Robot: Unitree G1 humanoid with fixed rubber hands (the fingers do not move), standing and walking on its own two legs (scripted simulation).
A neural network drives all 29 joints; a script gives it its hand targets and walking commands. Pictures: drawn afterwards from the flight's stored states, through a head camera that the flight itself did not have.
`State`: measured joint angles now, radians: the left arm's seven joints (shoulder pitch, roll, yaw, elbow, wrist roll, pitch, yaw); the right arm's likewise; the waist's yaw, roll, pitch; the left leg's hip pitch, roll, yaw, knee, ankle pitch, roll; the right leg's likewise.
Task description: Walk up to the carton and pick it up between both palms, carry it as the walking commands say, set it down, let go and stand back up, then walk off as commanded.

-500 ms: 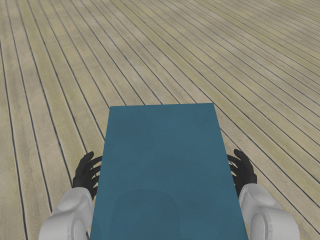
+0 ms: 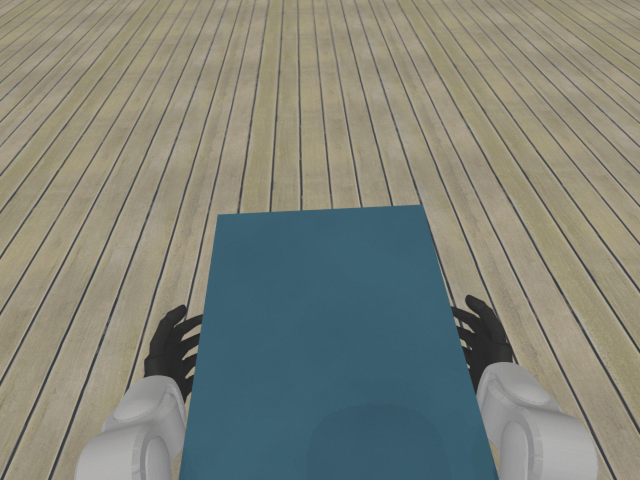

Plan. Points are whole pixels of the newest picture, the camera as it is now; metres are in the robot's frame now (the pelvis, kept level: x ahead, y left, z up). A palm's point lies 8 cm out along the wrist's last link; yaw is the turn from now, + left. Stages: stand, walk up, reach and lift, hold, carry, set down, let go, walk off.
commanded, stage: carry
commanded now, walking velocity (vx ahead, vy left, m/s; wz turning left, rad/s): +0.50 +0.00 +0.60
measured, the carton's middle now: (328, 366) +0.27 +0.01 +0.01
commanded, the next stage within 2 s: none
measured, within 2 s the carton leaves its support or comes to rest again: neither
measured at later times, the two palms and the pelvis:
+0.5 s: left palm (179, 173) +0.59 +0.27 +0.06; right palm (369, 148) +0.64 -0.06 +0.08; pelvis +0.39 +0.07 +0.00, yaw +10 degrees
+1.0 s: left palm (150, 92) +0.85 +0.40 +0.08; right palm (282, 54) +1.05 +0.14 +0.08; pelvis +0.77 +0.13 +0.00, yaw +34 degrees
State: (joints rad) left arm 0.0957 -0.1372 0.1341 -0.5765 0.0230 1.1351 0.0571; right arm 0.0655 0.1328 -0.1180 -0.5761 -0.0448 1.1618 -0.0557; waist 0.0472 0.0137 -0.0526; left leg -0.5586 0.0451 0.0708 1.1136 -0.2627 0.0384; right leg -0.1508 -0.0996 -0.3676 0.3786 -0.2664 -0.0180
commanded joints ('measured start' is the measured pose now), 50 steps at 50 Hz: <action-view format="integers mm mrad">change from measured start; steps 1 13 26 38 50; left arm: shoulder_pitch -402 -378 -355 -349 -404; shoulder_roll -655 -576 -759 -670 -698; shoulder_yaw -781 -713 -814 -796 -788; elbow -105 -131 -137 -143 -107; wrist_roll -285 -231 -239 -251 -305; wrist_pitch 9 49 -38 3 -7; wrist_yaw -106 -77 -76 -53 -106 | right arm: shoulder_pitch -339 -397 -332 -357 -323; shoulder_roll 666 674 733 621 676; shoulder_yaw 723 804 771 741 736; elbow -65 -124 -134 -178 -79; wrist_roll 195 256 293 283 207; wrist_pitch -14 35 -58 -24 -30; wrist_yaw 73 53 128 87 76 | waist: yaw -25 -97 -53 12 -32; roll -135 -292 73 34 -139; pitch -45 -173 -173 -270 -59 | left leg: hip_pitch -105 465 675 205 -108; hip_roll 26 -158 95 2 27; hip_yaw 22 142 -208 -42 19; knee -119 -733 -890 -238 -130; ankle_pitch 79 182 670 834 94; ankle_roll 2 88 113 -13 1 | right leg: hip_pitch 161 190 -515 359 163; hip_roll -288 -171 -23 25 -292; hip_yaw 206 -10 269 200 201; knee -265 478 564 12 -272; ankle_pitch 98 1037 -4 296 135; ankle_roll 5 111 144 39 8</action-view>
